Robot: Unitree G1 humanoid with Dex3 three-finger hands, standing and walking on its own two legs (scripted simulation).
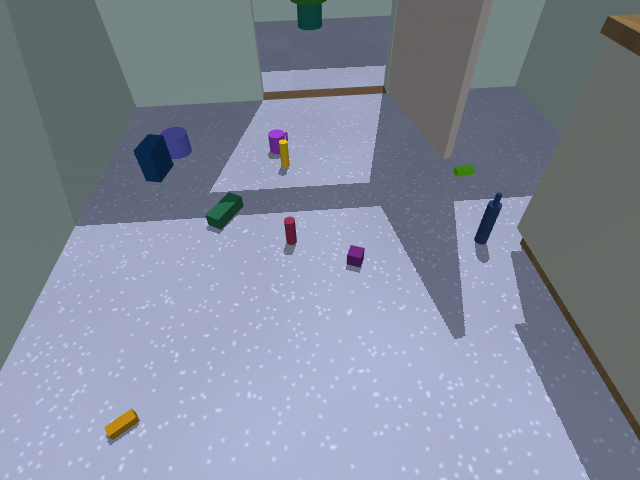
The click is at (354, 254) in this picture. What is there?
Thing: cube
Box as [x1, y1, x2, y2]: [347, 245, 364, 266]
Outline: 351,245 347,254 347,264 360,266 364,248
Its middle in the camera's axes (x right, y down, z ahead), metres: +0.15 +0.06 +1.62
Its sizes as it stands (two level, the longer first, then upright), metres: 0.059 0.059 0.059
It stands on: the floor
